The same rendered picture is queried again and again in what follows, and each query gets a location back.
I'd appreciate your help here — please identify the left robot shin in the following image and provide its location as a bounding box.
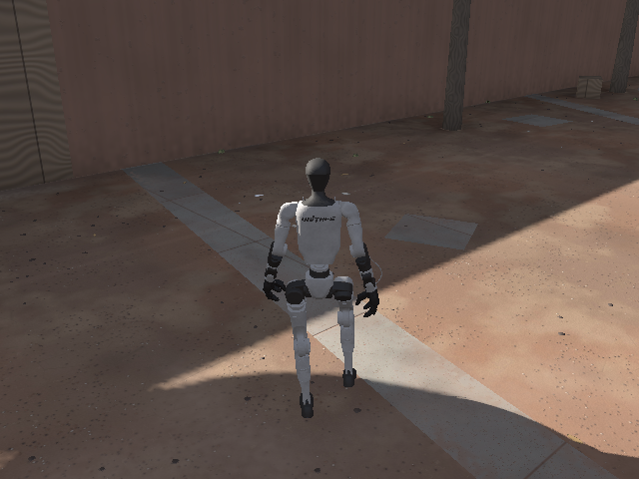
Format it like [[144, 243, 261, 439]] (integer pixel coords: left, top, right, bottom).
[[294, 339, 311, 405]]

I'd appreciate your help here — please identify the right robot upper arm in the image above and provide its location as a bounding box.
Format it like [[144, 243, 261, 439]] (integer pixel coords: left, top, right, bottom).
[[339, 201, 365, 258]]

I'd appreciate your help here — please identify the robot right forearm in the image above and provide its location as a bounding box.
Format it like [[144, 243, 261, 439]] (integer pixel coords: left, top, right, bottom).
[[355, 243, 377, 292]]

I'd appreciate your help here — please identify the robot left hand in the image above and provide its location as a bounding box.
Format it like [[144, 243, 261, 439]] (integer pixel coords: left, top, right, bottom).
[[263, 279, 286, 301]]

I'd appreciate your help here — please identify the robot left forearm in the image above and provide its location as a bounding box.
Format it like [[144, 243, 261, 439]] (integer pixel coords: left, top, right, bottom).
[[265, 241, 283, 282]]

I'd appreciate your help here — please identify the robot right hand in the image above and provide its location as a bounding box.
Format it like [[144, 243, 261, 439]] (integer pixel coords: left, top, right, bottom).
[[355, 289, 379, 317]]

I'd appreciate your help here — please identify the left robot upper arm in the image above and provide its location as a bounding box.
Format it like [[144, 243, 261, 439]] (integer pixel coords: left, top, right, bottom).
[[272, 202, 298, 256]]

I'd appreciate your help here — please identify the robot left foot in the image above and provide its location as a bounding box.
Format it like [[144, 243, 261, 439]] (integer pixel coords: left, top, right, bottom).
[[300, 393, 314, 418]]

